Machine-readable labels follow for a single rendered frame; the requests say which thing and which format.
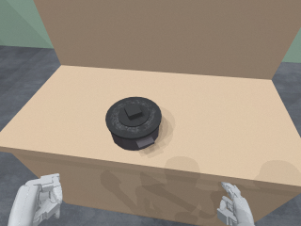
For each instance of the knob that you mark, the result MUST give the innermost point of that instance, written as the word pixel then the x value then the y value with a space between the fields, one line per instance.
pixel 132 111

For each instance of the robot left hand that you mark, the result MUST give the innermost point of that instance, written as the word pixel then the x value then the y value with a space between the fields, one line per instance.
pixel 44 194

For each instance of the table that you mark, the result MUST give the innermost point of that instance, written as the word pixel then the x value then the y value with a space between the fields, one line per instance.
pixel 207 64

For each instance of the lid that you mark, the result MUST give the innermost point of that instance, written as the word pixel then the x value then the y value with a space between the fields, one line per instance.
pixel 121 126

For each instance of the robot right hand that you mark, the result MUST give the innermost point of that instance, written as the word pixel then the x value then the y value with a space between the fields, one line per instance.
pixel 239 210

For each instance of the pot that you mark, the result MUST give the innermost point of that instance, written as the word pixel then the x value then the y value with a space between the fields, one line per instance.
pixel 136 144

